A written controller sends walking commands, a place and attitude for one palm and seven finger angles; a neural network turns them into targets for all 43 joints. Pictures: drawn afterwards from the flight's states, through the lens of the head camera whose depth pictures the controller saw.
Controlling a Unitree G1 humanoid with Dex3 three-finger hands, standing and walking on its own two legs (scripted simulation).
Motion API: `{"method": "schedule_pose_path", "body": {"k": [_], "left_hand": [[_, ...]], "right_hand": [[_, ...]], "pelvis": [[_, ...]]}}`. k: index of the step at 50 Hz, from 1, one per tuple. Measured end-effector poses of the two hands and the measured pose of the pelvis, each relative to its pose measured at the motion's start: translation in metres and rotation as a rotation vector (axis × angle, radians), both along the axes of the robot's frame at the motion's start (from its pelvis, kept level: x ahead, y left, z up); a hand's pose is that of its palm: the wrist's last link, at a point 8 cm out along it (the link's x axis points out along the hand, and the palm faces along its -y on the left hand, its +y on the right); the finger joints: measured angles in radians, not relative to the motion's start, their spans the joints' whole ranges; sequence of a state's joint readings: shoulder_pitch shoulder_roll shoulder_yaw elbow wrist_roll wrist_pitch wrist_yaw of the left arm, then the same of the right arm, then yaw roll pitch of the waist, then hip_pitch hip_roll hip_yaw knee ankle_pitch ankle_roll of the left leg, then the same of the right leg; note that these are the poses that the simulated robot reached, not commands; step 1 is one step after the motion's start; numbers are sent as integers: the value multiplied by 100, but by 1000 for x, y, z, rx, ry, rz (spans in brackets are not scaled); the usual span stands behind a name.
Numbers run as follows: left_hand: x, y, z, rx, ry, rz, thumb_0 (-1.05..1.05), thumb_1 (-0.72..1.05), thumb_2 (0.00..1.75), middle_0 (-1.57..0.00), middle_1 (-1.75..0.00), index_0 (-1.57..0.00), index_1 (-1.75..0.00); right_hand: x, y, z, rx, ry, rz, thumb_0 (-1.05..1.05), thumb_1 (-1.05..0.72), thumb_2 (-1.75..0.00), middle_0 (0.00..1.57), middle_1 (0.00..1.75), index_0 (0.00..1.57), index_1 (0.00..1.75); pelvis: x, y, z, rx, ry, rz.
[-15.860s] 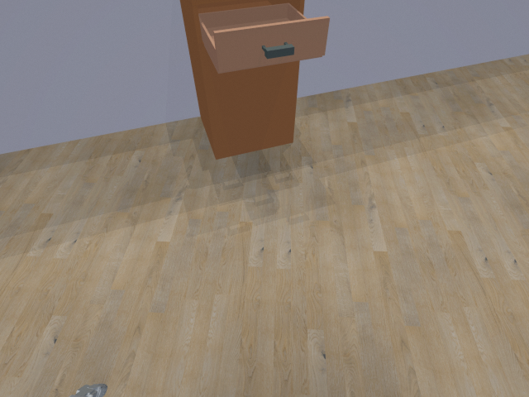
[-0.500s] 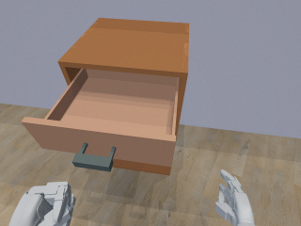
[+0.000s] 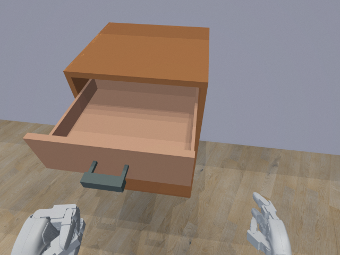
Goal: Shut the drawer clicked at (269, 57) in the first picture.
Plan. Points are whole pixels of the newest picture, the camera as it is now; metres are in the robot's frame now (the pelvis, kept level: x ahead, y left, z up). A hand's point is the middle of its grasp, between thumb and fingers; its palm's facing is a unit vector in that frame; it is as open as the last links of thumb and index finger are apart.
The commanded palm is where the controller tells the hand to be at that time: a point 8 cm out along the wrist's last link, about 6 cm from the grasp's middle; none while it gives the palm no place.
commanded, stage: bring the fist close to the handle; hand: left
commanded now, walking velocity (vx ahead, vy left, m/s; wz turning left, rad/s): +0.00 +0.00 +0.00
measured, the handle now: (106, 174) +0.31 +0.20 +0.01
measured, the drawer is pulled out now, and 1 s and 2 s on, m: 0.27 0.27 0.26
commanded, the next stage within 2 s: push the drawer shut in 1.38 s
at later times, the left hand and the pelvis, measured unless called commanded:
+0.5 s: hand (90, 230) +0.16 +0.18 +0.06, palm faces +0.00 -1.00 -0.06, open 3.2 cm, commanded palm +0.13 +0.23 +0.06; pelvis -0.01 +0.00 -0.02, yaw +0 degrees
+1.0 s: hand (105, 217) +0.20 +0.17 +0.00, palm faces -0.02 -1.00 -0.05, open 3.2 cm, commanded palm +0.18 +0.23 +0.01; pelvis -0.01 +0.00 -0.04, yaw +0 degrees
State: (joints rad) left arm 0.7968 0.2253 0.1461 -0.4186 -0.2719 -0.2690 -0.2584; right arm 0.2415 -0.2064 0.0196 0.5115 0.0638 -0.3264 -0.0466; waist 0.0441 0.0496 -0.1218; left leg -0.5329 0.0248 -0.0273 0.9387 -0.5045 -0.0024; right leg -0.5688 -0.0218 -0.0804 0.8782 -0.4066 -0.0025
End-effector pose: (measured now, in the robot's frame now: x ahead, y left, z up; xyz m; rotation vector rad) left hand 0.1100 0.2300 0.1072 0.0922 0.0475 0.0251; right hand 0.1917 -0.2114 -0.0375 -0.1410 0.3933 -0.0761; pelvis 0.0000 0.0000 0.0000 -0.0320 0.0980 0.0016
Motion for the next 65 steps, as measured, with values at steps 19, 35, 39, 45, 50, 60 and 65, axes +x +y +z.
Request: {"method": "schedule_pose_path", "body": {"k": [19,35,39,45,50,60,65], "left_hand": [[21,1,-34,-22,13,-9,1,90,90,-140,-160,-140,-160],[46,-5,-65,-41,12,-35,1,90,90,-140,-160,-140,-160],[54,-6,-74,-42,21,-44,1,90,90,-140,-160,-140,-160],[63,-6,-84,-42,23,-41,1,90,90,-140,-160,-140,-160],[72,-2,-98,-39,24,-41,1,90,90,-140,-160,-140,-160],[81,-2,-95,-45,23,-53,1,90,90,-140,-160,-139,-160],[77,-1,-97,-45,37,-45,1,90,90,-140,-160,-139,-160]], "right_hand": [[-17,-17,-24,-44,108,-23,1,-90,-90,20,30,20,30],[-25,-17,-48,-65,187,-29,1,-90,-90,20,30,20,30],[-25,-15,-54,-65,205,-30,1,-90,-90,20,30,20,30],[-26,-15,-62,-70,229,-31,1,-90,-90,20,30,20,30],[-28,-18,-71,-86,258,-29,1,-90,-90,20,30,20,30],[-32,-20,-75,-80,294,-54,1,-90,-90,20,30,20,30],[-30,-19,-73,-79,291,-54,1,-90,-90,20,30,20,30]], "pelvis": [[-6,-4,-11,0,53,6],[-10,0,-27,-1,120,5],[-10,1,-31,0,137,2],[-10,1,-37,-1,161,1],[-11,1,-44,-3,186,0],[-8,2,-45,-6,199,-2],[-6,3,-44,-6,201,-2]]}}
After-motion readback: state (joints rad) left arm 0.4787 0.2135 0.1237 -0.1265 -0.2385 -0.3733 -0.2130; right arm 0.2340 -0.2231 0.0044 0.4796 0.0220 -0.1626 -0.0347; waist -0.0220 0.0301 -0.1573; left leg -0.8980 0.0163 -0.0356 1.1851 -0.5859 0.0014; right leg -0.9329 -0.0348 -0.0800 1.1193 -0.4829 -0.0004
